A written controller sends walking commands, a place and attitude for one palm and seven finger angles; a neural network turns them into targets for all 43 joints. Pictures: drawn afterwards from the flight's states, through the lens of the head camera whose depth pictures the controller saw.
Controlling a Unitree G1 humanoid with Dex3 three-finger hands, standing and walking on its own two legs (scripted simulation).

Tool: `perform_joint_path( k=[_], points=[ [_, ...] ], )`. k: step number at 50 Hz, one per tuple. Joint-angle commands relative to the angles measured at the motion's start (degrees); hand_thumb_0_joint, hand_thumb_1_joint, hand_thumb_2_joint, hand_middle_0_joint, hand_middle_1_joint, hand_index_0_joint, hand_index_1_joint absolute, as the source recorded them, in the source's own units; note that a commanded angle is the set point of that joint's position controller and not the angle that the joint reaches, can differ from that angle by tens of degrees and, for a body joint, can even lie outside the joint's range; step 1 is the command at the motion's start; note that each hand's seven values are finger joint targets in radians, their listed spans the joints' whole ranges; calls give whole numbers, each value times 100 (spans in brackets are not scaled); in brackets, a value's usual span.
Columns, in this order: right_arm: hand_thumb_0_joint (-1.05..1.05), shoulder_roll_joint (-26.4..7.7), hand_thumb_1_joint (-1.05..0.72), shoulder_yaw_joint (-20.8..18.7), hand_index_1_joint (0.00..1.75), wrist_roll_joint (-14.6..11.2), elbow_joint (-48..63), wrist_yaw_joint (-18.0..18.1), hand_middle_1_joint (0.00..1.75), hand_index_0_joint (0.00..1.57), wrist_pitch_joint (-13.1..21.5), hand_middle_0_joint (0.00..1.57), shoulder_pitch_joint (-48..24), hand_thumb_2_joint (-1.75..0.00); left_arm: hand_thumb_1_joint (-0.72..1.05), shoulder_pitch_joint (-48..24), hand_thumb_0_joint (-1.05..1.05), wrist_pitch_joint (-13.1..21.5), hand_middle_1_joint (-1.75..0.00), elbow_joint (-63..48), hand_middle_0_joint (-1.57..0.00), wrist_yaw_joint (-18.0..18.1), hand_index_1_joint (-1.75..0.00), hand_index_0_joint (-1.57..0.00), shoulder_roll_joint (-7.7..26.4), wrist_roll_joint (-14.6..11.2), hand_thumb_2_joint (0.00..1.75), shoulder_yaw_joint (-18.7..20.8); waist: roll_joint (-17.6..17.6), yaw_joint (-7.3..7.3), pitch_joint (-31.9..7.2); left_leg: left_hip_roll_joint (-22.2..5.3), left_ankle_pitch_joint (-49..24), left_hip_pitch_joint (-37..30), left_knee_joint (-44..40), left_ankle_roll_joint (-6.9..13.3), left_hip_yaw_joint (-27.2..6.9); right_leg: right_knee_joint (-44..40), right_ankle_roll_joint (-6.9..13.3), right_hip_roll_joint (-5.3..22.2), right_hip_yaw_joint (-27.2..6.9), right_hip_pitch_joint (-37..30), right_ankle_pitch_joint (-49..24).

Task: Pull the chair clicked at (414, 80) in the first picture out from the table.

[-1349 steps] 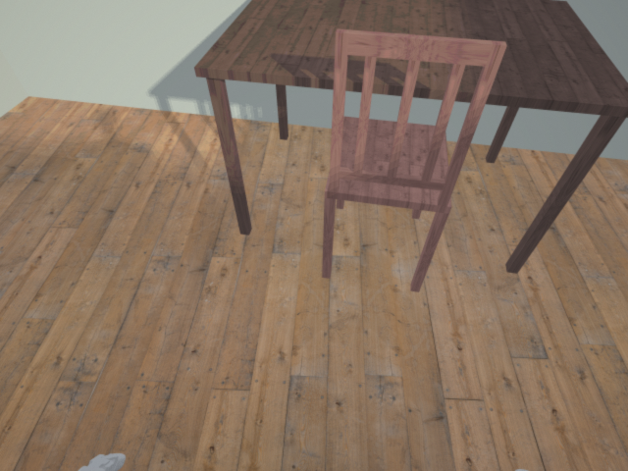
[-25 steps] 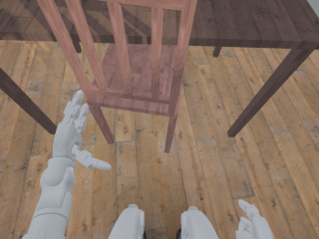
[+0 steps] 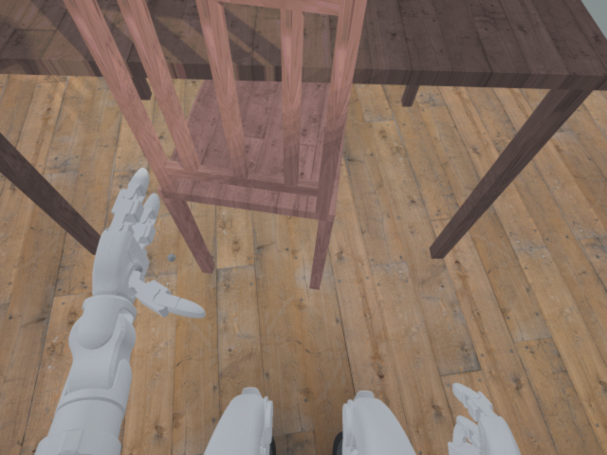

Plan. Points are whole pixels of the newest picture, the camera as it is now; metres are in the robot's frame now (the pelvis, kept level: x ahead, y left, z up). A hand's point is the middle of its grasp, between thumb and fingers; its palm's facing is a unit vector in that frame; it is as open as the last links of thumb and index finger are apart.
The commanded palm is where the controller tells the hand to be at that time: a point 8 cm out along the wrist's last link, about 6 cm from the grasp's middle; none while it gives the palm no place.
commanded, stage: aim the fingers beside a spindle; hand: left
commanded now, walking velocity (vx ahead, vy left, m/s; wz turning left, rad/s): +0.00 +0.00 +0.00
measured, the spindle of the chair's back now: (229, 107) +0.59 +0.13 +0.05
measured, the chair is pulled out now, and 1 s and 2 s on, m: -0.07 -0.07 -0.07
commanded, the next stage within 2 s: push the fingers through the gap in 0.14 s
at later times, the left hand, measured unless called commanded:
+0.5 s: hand (176, 240) +0.38 +0.18 +0.02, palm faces -0.01 -1.00 -0.04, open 17.0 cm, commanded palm +0.36 +0.23 +0.02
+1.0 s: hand (189, 206) +0.43 +0.17 +0.02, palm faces +0.02 -1.00 -0.05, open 17.0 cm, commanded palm +0.41 +0.22 +0.02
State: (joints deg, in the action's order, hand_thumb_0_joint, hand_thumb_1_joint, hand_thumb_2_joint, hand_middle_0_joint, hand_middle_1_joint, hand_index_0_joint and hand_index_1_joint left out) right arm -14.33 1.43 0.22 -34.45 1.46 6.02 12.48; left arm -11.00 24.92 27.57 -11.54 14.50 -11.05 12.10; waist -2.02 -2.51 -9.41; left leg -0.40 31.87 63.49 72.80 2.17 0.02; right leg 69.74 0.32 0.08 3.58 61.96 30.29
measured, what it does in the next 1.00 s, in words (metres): stands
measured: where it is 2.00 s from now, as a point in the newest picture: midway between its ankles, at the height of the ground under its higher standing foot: outside the picture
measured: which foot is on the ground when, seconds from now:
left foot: down 0.00-1.00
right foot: down 0.00-1.00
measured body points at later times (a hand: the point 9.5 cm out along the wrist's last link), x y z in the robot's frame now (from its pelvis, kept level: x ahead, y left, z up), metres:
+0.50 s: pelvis +0.00 +0.00 +0.00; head +0.12 +0.01 +0.43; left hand +0.37 +0.23 +0.02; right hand +0.14 -0.25 -0.11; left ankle +0.02 +0.09 -0.63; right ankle +0.03 -0.12 -0.63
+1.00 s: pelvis +0.00 +0.00 +0.00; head +0.13 +0.01 +0.43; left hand +0.42 +0.23 +0.02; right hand +0.09 -0.26 -0.12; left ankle +0.02 +0.09 -0.63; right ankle +0.03 -0.12 -0.63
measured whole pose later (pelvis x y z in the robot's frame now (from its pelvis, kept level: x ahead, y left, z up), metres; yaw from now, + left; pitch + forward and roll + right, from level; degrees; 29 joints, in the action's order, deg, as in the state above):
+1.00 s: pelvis +0.00 +0.00 +0.00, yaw -1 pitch +25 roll -3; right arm -14.9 1.5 1.1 -36.9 0.5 4.0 15.1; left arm -29.1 26.2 45.1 -9.6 17.6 -7.5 16.9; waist -2.4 -5.4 -9.4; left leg -0.9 31.9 66.7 73.5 2.2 0.6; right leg 70.5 0.3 -0.4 2.9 65.6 30.0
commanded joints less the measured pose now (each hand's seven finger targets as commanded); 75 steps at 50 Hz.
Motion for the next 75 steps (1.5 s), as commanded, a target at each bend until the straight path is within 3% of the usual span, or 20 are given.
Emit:
perform_joint_path(
  k=[1, 3, 4, 10, 18, 21, 27, 32, 34, 39, 42, 45, 47, 48, 53, 60, 67, 68, 72, 75],
  points=[
    [0, -871, -90, -335, 30, -8, 605, 81, 30, 20, 272, 20, 208, -90, -50, -1458, 0, 369, -8, -1012, -6, -134, -8, -6, 954, -138, 30, 366, -87, -136, -2032, 34, -1559, -1356, -909, -122, -274, -913, 157, -98, -210, -1095, -1149],
    [0, -841, -90, -351, 30, 4, 642, 69, 30, 20, 292, 20, 229, -90, -50, -1369, 0, 389, -8, -1270, -6, -150, -8, -6, 867, -118, 30, 267, -388, -76, -2382, 22, -1974, -1809, -956, -168, -306, -865, 171, -77, -171, -1103, -1398],
    [0, -849, -90, -359, 30, 7, 637, 66, 30, 20, 298, 20, 246, -90, -50, -1324, 0, 384, -8, -1333, -6, -144, -8, -6, 890, -145, 30, 301, -298, -62, -2432, 6, -2100, -1880, -970, -185, -327, -857, 169, -77, -150, -1144, -1478],
    [0, -858, -90, -343, 30, 7, 579, 58, 30, 20, 270, 20, 244, -90, -50, -1388, 0, 330, -8, -1002, -6, -63, -8, -6, 1024, -119, 30, 477, -32, -96, -2151, 25, -1745, -1426, -917, -147, -280, -888, 139, -88, -196, -1174, -1316],
    [0, -863, -90, -354, 30, 20, 527, 57, 30, 20, 284, 20, 327, -90, -50, -1707, 0, 366, -8, -1051, -6, -107, -8, -6, 977, -87, 30, 375, -295, -152, -2339, -12, -2129, -1775, -898, -191, -333, -807, 156, -94, -149, -1006, -1508],
    [0, -895, -90, -358, 30, 17, 481, 66, 30, 20, 273, 20, 383, -90, -50, -2007, 0, 316, -8, -790, -6, -93, -8, -6, 884, -54, 30, 260, -204, -245, -2263, -16, -2042, -1773, -874, -174, -370, -811, 154, -111, -118, -801, -1379],
    [0, -895, -90, -351, 30, 44, 468, 36, 30, 20, 227, 20, 460, -90, -50, -2317, 0, 334, -8, -576, -6, -15, -8, -6, 1123, 17, 30, 514, -288, -157, -2585, 1, -2178, -1821, -880, -200, -345, -787, 158, -105, -152, -978, -1508],
    [0, -903, -90, -357, 30, 47, 418, -7, 30, 20, 153, 20, 546, -90, -50, -2468, 0, 339, -8, -350, -6, 81, -8, -6, 1167, 79, 30, 567, -222, -189, -2520, -28, -2296, -1857, -899, -229, -364, -779, 153, -121, -126, -909, -1566],
    [0, -884, -90, -354, 30, 42, 415, -26, 30, 20, 118, 20, 549, -90, -50, -2602, 0, 341, -8, -239, -6, 109, -8, -6, 973, 109, 30, 385, -183, -257, -2439, -25, -2219, -1822, -924, -222, -356, -803, 146, -123, -122, -883, -1524],
    [0, -921, -90, -358, 30, 69, 320, -27, 30, 20, 55, 20, 649, -90, -50, -3053, 0, 413, -8, 94, -6, 230, -8, -6, 1154, 194, 30, 545, -102, -339, -2388, -21, -2045, -1664, -881, -202, -334, -813, 133, -136, -146, -830, -1444],
    [0, -922, -90, -344, 30, 94, 304, -42, 30, 20, 47, 20, 686, -90, -50, -3373, 0, 508, -8, 134, -6, 255, -8, -6, 1266, 250, 30, 592, -376, -331, -2563, -11, -2052, -1771, -861, -212, -329, -785, 147, -134, -167, -789, -1415],
    [0, -940, -90, -345, 30, 94, 272, -38, 30, 20, 4, 20, 744, -90, -50, -3387, 0, 542, -8, 439, -6, 230, -8, -6, 1458, 257, 30, 776, -75, -336, -2540, -8, -2004, -1485, -830, -164, -268, -801, 129, -141, -210, -1026, -1524],
    [0, -934, -90, -340, 30, 102, 264, -55, 30, 20, -10, 20, 781, -90, -50, -3407, 0, 546, -8, 589, -6, 180, -8, -6, 1457, 261, 30, 799, -265, -315, -2607, 0, -2084, -1521, -804, -170, -255, -772, 138, -146, -221, -1006, -1579],
    [0, -956, -90, -338, 30, 98, 232, -54, 30, 20, -32, 20, 796, -90, -50, -3491, 0, 545, -8, 741, -6, 162, -8, -6, 1508, 261, 30, 817, -93, -365, -2518, -11, -2022, -1459, -808, -167, -269, -780, 131, -153, -207, -976, -1536],
    [0, -970, -90, -355, 30, 117, 188, -70, 30, 20, -52, 20, 887, -90, -50, -3880, 0, 618, -8, 757, -6, 87, -8, -6, 1478, 258, 30, 743, -372, -404, -2756, -29, -2270, -1735, -780, -183, -307, -754, 134, -149, -201, -861, -1637],
    [0, -976, -90, -348, 30, 137, 110, -99, 30, 20, -135, 20, 977, -90, -50, -4254, 0, 631, -8, 1067, -6, 129, -8, -6, 1587, 305, 30, 824, -341, -480, -2649, -30, -2174, -1601, -756, -160, -290, -778, 118, -163, -211, -803, -1586],
    [0, -997, -90, -324, 30, 179, 70, -111, 30, 20, -210, 20, 1051, -90, -50, -4726, 0, 754, -8, 1491, -6, 91, -8, -6, 1906, 391, 30, 1067, -356, -547, -2750, -19, -2059, -1423, -633, -121, -271, -724, 108, -176, -263, -781, -1546],
    [0, -1026, -90, -328, 30, 191, 74, -100, 30, 20, -225, 20, 1074, -90, -50, -4721, 0, 781, -8, 1488, -6, 81, -8, -6, 2167, 393, 30, 1276, -354, -497, -2836, -29, -2143, -1399, -603, -116, -254, -696, 116, -176, -283, -870, -1644],
    [0, -991, -90, -335, 30, 183, 66, -141, 30, 20, -277, 20, 1119, -90, -50, -4868, 0, 731, -8, 1500, -6, -29, -8, -6, 1681, 397, 30, 839, -638, -589, -2963, -80, -2559, -1905, -639, -176, -371, -652, 133, -187, -169, -532, -1731],
    [0, -1031, -90, -341, 30, 162, 52, -138, 30, 20, -351, 20, 1146, -90, -50, -4682, 0, 612, -8, 1890, -6, 6, -8, -6, 1874, 383, 30, 1048, -248, -584, -2670, -61, -2135, -1411, -651, -120, -294, -754, 100, -189, -221, -695, -1568]
  ],
)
